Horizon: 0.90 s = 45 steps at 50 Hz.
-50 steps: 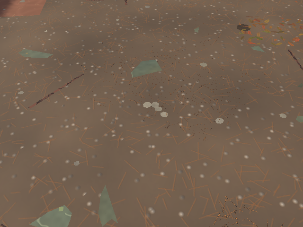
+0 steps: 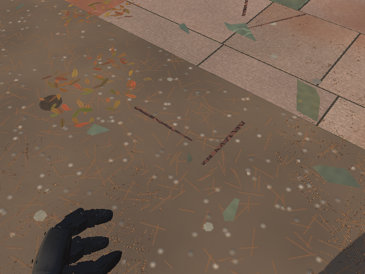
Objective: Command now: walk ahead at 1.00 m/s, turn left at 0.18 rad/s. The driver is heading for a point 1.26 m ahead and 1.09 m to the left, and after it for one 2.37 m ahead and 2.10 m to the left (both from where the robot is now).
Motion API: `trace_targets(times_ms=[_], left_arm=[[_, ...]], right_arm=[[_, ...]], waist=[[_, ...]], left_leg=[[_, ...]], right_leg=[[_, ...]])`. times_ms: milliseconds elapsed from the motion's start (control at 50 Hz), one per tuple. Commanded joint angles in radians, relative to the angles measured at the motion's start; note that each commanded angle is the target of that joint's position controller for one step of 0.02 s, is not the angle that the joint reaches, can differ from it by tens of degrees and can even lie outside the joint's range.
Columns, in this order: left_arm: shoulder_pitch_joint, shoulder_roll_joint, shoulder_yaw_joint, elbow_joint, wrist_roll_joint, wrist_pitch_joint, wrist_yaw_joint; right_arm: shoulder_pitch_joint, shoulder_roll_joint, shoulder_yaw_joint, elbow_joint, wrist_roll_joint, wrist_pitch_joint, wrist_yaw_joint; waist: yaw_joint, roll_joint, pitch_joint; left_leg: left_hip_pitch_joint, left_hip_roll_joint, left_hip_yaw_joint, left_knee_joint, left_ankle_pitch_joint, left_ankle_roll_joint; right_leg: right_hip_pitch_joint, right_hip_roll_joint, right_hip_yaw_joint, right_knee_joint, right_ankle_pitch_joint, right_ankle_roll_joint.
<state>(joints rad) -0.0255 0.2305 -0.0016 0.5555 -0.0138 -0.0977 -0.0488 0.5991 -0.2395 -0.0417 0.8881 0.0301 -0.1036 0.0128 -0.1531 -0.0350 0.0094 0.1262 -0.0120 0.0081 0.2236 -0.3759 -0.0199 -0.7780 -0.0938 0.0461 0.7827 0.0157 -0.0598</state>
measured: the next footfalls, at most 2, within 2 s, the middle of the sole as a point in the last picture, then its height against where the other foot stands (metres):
right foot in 0.10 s outside the picture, level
left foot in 0.56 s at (120, 238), level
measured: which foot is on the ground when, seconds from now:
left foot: down 0.00-0.08, up 0.10-0.54, down 0.56-1.00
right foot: up 0.00-0.08, down 0.10-0.56, up 0.58-0.96, down 0.98-1.00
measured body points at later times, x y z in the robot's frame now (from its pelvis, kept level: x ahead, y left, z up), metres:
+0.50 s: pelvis +0.43 +0.02 -0.02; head +0.44 +0.04 +0.43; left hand +0.33 +0.28 -0.16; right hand +0.73 -0.13 -0.08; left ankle +0.61 +0.19 -0.68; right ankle +0.26 -0.16 -0.72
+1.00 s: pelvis +0.85 +0.21 -0.02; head +0.85 +0.23 +0.43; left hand +0.86 +0.57 -0.04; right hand +1.09 +0.03 -0.12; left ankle +0.62 +0.15 -0.71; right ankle +1.06 +0.22 -0.73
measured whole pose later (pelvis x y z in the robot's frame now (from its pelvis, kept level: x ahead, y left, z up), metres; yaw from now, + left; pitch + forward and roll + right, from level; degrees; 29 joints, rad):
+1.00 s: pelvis +0.85 +0.21 -0.02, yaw +51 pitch +2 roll -2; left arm -0.03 0.27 0.04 0.54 -0.04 -0.15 -0.01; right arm 0.42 -0.31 -0.09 0.72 0.02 -0.04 -0.01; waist -0.09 0.01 0.02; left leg -0.02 -0.11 -0.33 0.71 -0.58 0.10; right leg -0.52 0.02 0.09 0.54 -0.07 0.05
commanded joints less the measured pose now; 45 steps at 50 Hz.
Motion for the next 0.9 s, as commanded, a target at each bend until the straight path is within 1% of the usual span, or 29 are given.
trace_targets(times_ms=[20,40,60,80,100,120,140,160,180,200,220,260,340,420,440,480,520,540,560,580,600,620,640,660,700,720,800,840,900], left_arm=[[-0.111,0.086,0.033,-0.101,-0.009,-0.036,-0.012],[-0.057,0.126,0.054,-0.095,-0.011,-0.039,-0.007],[0.068,0.175,0.081,-0.073,-0.016,-0.038,0.003],[0.269,0.208,0.103,-0.032,-0.017,-0.027,0.019],[0.507,0.299,0.128,0.011,-0.001,-0.009,0.045],[0.534,0.352,0.126,0.036,0.036,-0.016,0.027],[0.54,0.245,0.109,0.062,0.024,-0.017,0.024],[0.486,0.185,0.093,0.089,0.007,-0.021,0.027],[0.421,0.15,0.082,0.104,0.012,-0.023,0.024],[0.364,0.106,0.074,0.118,0.029,-0.026,0.02],[0.319,0.069,0.069,0.133,0.042,-0.03,0.02],[0.246,0.042,0.07,0.156,0.02,-0.034,0.019],[0.207,0.104,0.085,0.174,0.034,-0.039,0.042],[0.263,0.196,0.101,0.192,0.025,-0.037,0.06],[0.274,0.222,0.105,0.195,0.023,-0.031,0.061],[0.289,0.283,0.116,0.193,0.021,-0.011,0.062],[0.265,0.339,0.131,0.177,0.006,0.019,0.063],[0.227,0.341,0.131,0.158,-0.001,0.023,0.061],[0.199,0.261,0.108,0.161,-0.006,0.009,0.054],[0.301,0.036,0.045,0.108,0.026,-0.037,0.04],[0.323,0.076,0.03,0.023,-0.01,-0.086,0.03],[0.157,0.193,0.054,0.011,-0.037,-0.105,0.031],[0.114,0.179,0.054,-0.008,-0.041,-0.105,0.038],[0.128,0.155,0.048,0.012,-0.011,-0.092,0.048],[0.185,0.161,0.06,0.031,0.012,-0.056,0.05],[0.182,0.16,0.063,0.032,0.016,-0.043,0.053],[-0.046,0.077,0.039,-0.046,0.04,-0.034,0.052],[-0.107,0.064,0.04,-0.073,0.02,-0.038,0.043],[-0.112,0.132,0.074,-0.086,-0.02,-0.047,0.038]], right_arm=[[-0.091,-0.189,-0.021,-0.079,0.006,-0.007,-0.011],[-0.08,-0.208,-0.021,-0.069,-0.002,-0.001,-0.012],[-0.078,-0.228,-0.021,-0.057,-0.013,0.007,-0.013],[-0.109,-0.236,-0.019,-0.064,-0.023,0.009,-0.015],[-0.114,-0.154,0.005,-0.107,-0.058,0.001,-0.018],[0.055,0.021,0.047,-0.129,0.002,-0.021,-0.012],[-0.061,-0.079,0.019,-0.132,0.052,-0.027,-0.022],[-0.198,-0.111,0.004,-0.167,0.06,-0.022,-0.03],[-0.253,-0.099,0.005,-0.179,0.038,-0.013,-0.033],[-0.271,-0.089,-0.003,-0.179,0.015,0.001,-0.028],[-0.231,-0.061,-0.005,-0.177,0.02,0.024,-0.015],[-0.24,-0.024,-0.006,-0.187,0.03,0.068,-0.002],[-0.332,-0.039,-0.006,-0.234,0.001,0.086,0.009],[-0.489,-0.076,-0.005,-0.278,-0.004,0.07,0.048],[-0.518,-0.084,-0.006,-0.29,-0.002,0.065,0.059],[-0.507,-0.133,-0.025,-0.302,0.009,0.061,0.068],[-0.31,-0.209,-0.063,-0.277,0.029,0.079,0.061],[-0.08,-0.29,-0.104,-0.219,0.023,0.092,0.051],[0.053,-0.33,-0.127,-0.166,0.031,0.104,0.028],[-0.055,-0.373,-0.112,-0.181,0.011,0.098,0.032],[-0.12,-0.313,-0.085,-0.251,-0.023,0.063,0.039],[-0.11,-0.234,-0.076,-0.259,-0.022,0.04,0.042],[-0.146,-0.216,-0.069,-0.251,-0.025,0.019,0.048],[-0.207,-0.203,-0.063,-0.261,-0.023,0.006,0.051],[-0.299,-0.197,-0.059,-0.289,-0.028,0.003,0.031],[-0.306,-0.182,-0.054,-0.285,-0.018,0.004,0.02],[-0.265,-0.161,-0.047,-0.258,0.005,0.021,-0.026],[-0.235,-0.183,-0.057,-0.241,0.009,0.033,-0.029],[-0.211,-0.168,-0.062,-0.217,0.023,0.035,-0.036]], waist=[[0.098,0.111,0.117],[0.137,0.156,0.057],[0.22,0.197,-0.034],[0.342,0.222,-0.135],[0.412,0.078,-0.323],[0.284,-0.273,-0.564],[0.315,-0.23,-0.437],[0.314,-0.164,-0.22],[0.273,-0.059,-0.13],[0.224,-0.037,-0.064],[0.169,-0.086,-0.047],[0.123,-0.092,0.026],[0.095,-0.019,0.115],[0.144,0.072,0.153],[0.149,0.072,0.157],[0.122,0.017,0.101],[-0.004,-0.085,-0.016],[-0.112,-0.086,-0.124],[-0.164,0.045,-0.115],[0.05,0.453,-0.08],[0.096,0.42,-0.309],[0.037,0.19,-0.19],[0.094,0.02,-0.079],[0.145,-0.074,-0.04],[0.208,-0.045,0.011],[0.215,-0.028,0.031],[0.124,0.022,0.093],[0.074,0.07,0.066],[0.068,0.137,0.039]], left_leg=[[-0.233,0.232,-0.141,-0.094,0.553,0.182],[-0.18,0.24,-0.135,0.004,0.774,0.164],[-0.176,0.223,-0.113,0.176,0.963,0.145],[-0.331,0.194,-0.092,0.426,0.976,0.115],[-0.588,0.128,-0.086,0.815,0.592,0.08],[-0.813,0.014,-0.181,1.136,-0.09,0.073],[-0.935,0.047,-0.19,1.259,-0.044,0.08],[-1.03,0.083,-0.145,1.279,0.026,0.079],[-0.998,0.13,-0.128,1.241,0.089,0.079],[-0.93,0.16,-0.125,1.194,0.132,0.08],[-0.865,0.187,-0.14,1.172,0.15,0.078],[-0.852,0.215,-0.137,1.123,0.116,0.075],[-0.908,0.204,-0.107,0.983,0.332,0.057],[-0.85,0.161,0.02,0.689,0.534,0.101],[-0.824,0.142,0.058,0.626,0.534,0.117],[-0.713,0.054,0.16,0.581,0.458,0.149],[-0.489,-0.028,0.204,0.618,0.275,0.192],[-0.181,-0.055,0.166,0.596,0.227,0.231],[0.046,-0.031,0.043,0.496,0.242,0.273],[0.174,0.073,-0.341,0.431,0.27,0.39],[0.273,0.261,-0.896,0.103,-0.244,0.524],[0.157,0.265,-0.935,-0.03,-0.367,0.436],[-0.01,0.255,-0.891,-0.034,-0.341,0.398],[-0.161,0.224,-0.808,-0.001,-0.242,0.381],[-0.373,0.13,-0.636,0.008,-0.096,0.373],[-0.421,0.106,-0.565,-0.003,-0.034,0.366],[-0.576,-0.011,-0.351,0.013,0.182,0.308],[-0.596,-0.021,-0.347,0.026,0.14,0.266],[-0.448,0.014,-0.441,0.101,0.056,0.234]], right_leg=[[0.274,0.075,-0.058,-0.163,0.015,0.007],[0.367,0.105,-0.065,-0.183,-0.035,-0.006],[0.536,0.139,-0.084,-0.195,-0.092,-0.029],[0.82,0.107,-0.065,-0.16,-0.108,-0.041],[1.167,-0.14,0.204,-0.122,-0.272,-0.072],[1.361,-0.357,0.743,-0.352,-0.697,-0.204],[1.252,-0.325,0.822,-0.516,-0.817,-0.176],[1.107,-0.3,0.636,-0.509,-0.692,-0.143],[0.944,-0.276,0.483,-0.505,-0.51,-0.131],[0.794,-0.228,0.353,-0.523,-0.395,-0.117],[0.703,-0.21,0.26,-0.543,-0.339,-0.111],[0.601,-0.2,0.099,-0.597,-0.235,-0.085],[0.545,-0.157,-0.137,-0.647,-0.064,-0.07],[0.648,-0.131,-0.282,-0.678,-0.001,-0.03],[0.697,-0.135,-0.304,-0.663,0.1,-0.019],[0.814,-0.143,-0.326,-0.545,0.611,-0.003],[0.858,-0.172,-0.324,-0.238,1.064,-0.009],[0.732,-0.164,-0.291,0.044,1.059,-0.014],[0.495,-0.034,-0.28,0.481,0.441,0.035],[0.103,0.169,-0.141,0.903,-0.607,0.072],[-0.079,0.186,0.095,0.944,-0.577,0.028],[-0.093,0.129,0.116,0.834,-0.46,-0.013],[-0.074,0.097,0.107,0.719,-0.39,-0.019],[0.012,0.058,0.119,0.638,-0.355,-0.008],[0.134,0.022,0.135,0.51,-0.323,0.037],[0.156,0.01,0.121,0.426,-0.324,0.057],[0.276,0.06,0.023,0.004,-0.028,0.125],[0.388,0.111,-0.009,-0.154,0.086,0.139],[0.424,0.113,0.064,-0.277,0.089,0.144]])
